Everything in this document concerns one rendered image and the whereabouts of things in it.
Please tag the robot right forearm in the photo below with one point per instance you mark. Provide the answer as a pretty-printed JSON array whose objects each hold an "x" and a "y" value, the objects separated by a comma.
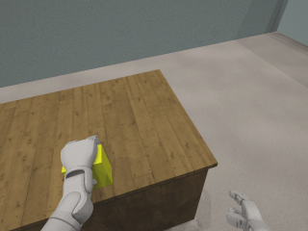
[{"x": 256, "y": 225}]

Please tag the robot left forearm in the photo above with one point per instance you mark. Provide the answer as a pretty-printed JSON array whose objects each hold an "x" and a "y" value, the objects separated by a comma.
[{"x": 75, "y": 207}]

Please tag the table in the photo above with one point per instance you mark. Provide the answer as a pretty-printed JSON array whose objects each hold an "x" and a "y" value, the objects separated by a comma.
[{"x": 159, "y": 160}]

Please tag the left robot hand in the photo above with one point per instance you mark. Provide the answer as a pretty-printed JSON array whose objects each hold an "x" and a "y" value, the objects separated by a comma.
[{"x": 80, "y": 153}]

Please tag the sponge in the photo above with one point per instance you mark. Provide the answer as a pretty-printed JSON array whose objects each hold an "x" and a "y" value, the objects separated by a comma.
[{"x": 101, "y": 169}]

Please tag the right robot hand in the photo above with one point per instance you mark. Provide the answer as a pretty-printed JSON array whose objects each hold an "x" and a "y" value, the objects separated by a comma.
[{"x": 250, "y": 211}]

